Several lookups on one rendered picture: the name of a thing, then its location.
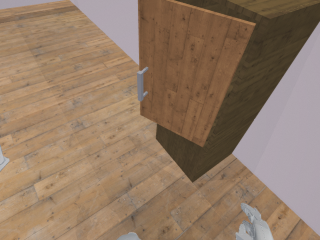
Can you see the right robot hand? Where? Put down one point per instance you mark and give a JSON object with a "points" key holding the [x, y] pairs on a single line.
{"points": [[258, 230]]}

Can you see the left robot hand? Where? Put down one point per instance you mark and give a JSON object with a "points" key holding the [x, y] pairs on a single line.
{"points": [[3, 160]]}

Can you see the robot left shin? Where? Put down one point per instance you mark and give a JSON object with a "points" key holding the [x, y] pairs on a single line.
{"points": [[132, 233]]}

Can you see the cupboard door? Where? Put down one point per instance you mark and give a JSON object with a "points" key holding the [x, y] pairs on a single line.
{"points": [[192, 55]]}

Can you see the handle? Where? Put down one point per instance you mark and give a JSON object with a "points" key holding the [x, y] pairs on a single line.
{"points": [[140, 84]]}

